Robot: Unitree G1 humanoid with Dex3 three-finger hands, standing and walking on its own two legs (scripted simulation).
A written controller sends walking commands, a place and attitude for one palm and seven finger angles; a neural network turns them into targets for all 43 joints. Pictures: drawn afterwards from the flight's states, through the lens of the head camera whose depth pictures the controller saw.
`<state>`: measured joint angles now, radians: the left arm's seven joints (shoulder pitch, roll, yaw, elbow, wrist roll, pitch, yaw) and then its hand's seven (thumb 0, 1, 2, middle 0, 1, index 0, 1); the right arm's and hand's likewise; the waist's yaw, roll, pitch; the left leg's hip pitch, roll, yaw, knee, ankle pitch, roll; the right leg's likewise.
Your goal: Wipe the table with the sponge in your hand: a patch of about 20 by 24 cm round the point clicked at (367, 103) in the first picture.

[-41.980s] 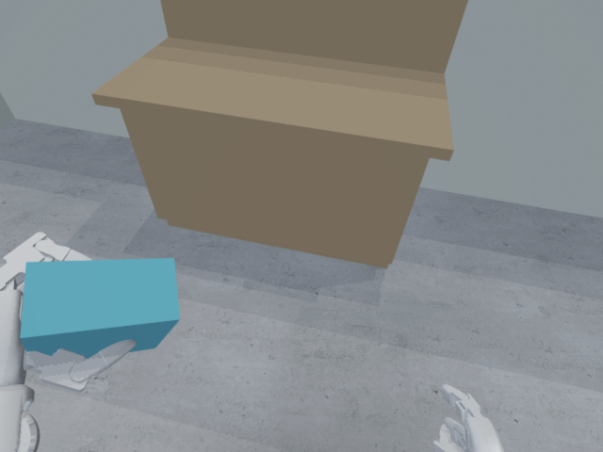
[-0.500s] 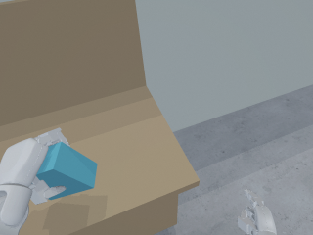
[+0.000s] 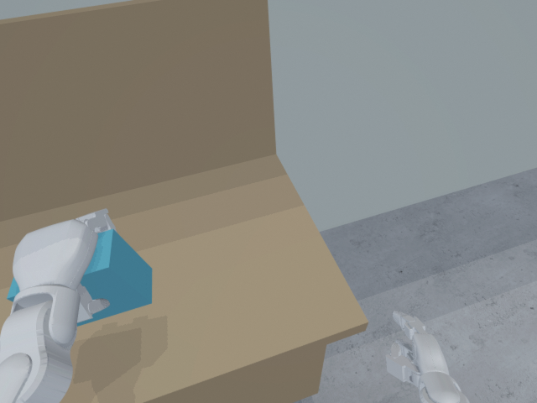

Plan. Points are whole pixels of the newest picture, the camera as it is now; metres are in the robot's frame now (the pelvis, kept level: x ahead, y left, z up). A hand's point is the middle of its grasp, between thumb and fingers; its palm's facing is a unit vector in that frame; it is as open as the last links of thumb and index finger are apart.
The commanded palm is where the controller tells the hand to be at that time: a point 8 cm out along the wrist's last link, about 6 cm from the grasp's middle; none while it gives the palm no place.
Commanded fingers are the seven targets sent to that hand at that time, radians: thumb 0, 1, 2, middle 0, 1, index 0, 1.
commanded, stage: turn the palm down, sponge in hand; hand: left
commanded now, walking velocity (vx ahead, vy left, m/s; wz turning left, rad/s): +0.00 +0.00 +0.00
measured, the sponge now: (97, 287) +0.23 +0.30 +0.06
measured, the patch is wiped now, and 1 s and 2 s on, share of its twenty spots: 0.00 0.00 0.00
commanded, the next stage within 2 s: move the sponge above the wiping area in 0.52 s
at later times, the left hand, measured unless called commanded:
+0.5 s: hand (86, 269) +0.23 +0.30 +0.11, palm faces +0.07 -0.10 -0.99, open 10.1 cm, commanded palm +0.19 +0.28 +0.16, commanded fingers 0.00 0.10 1.30 -1.20 -1.60 -1.20 -1.60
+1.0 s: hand (122, 297) +0.22 +0.26 +0.07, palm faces -0.10 -0.14 -0.98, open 10.1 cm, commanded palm +0.19 +0.26 +0.15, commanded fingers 0.00 0.10 1.30 -1.20 -1.60 -1.20 -1.60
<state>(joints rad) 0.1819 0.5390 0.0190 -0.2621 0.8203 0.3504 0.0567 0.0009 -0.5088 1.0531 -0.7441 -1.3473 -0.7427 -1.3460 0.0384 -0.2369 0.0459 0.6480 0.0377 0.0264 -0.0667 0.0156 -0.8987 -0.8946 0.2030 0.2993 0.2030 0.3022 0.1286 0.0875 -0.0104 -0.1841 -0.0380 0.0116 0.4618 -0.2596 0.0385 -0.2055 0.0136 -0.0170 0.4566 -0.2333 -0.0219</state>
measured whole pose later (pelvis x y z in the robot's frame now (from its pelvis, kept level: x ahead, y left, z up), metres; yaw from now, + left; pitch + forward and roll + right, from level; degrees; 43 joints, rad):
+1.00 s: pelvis -0.01 -0.02 +0.00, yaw +0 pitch -2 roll +0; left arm 0.13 0.46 -0.12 -0.12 0.89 0.41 -0.05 0.00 -0.51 1.06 -0.74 -1.35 -0.74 -1.35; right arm 0.00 -0.28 0.03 0.67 0.04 0.02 -0.06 0.02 -0.90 -0.89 0.20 0.30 0.20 0.30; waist 0.12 0.11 0.02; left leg -0.15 -0.03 0.00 0.40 -0.22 0.02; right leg -0.18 0.02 -0.03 0.42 -0.21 -0.04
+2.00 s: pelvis +0.01 -0.01 +0.00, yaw -1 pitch -2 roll +0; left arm 0.11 0.38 -0.20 -0.06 0.98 0.40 0.13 0.00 -0.51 1.06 -0.74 -1.35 -0.74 -1.35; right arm 0.00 -0.24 0.02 0.70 0.04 0.04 -0.03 0.02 -0.90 -0.89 0.20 0.30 0.20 0.30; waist 0.14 0.08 -0.02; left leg -0.14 -0.02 0.01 0.42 -0.25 0.02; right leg -0.18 0.03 -0.01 0.44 -0.23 -0.04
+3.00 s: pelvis +0.00 -0.02 +0.00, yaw -1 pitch -2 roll +1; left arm 0.07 0.36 -0.17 0.09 0.92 0.48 0.10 0.00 -0.51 1.06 -0.74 -1.35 -0.74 -1.35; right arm 0.00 -0.25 0.02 0.71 0.06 0.06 -0.04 0.02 -0.90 -0.89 0.20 0.30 0.20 0.30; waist 0.10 0.10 -0.03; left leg -0.14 -0.02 0.01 0.41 -0.23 0.01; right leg -0.18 0.04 0.00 0.43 -0.21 -0.05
